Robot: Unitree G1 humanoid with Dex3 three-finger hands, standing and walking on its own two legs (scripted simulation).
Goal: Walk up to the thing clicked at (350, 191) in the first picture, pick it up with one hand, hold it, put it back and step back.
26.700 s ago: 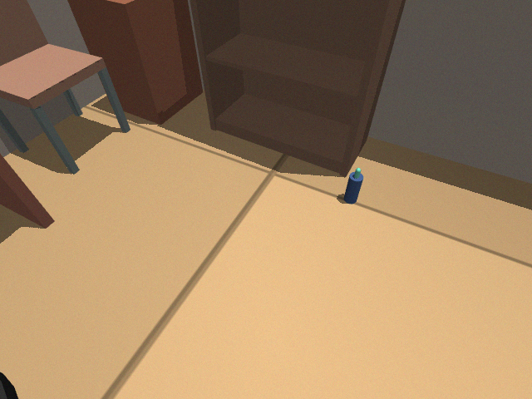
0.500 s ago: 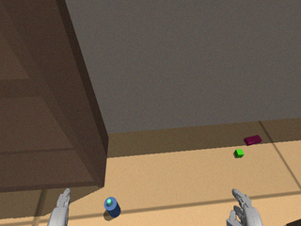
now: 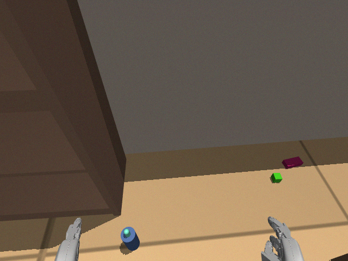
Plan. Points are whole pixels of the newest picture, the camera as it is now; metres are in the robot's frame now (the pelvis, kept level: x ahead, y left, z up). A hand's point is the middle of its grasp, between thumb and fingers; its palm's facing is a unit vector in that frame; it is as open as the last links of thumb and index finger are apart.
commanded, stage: home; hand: left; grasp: from the side
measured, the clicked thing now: (129, 237) +0.35 +0.22 -0.61
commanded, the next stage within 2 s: stand in 0.66 s
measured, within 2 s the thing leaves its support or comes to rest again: neither
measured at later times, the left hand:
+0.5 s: hand (95, 258) +0.17 +0.18 -0.06, palm faces +0.09 -0.95 -0.29, open 17.6 cm
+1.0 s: hand (96, 259) +0.17 +0.18 -0.06, palm faces +0.07 -0.95 -0.31, open 14.8 cm
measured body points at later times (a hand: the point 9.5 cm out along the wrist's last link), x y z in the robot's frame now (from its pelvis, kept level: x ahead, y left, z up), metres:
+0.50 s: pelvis +0.00 +0.00 +0.00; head +0.03 +0.00 +0.45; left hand +0.16 +0.23 -0.04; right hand +0.16 -0.24 -0.08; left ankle +0.02 +0.13 -0.69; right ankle -0.01 -0.12 -0.69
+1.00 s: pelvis +0.00 +0.00 +0.00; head +0.03 +0.00 +0.45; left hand +0.16 +0.23 -0.04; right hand +0.16 -0.24 -0.08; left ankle +0.02 +0.13 -0.69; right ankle -0.01 -0.12 -0.69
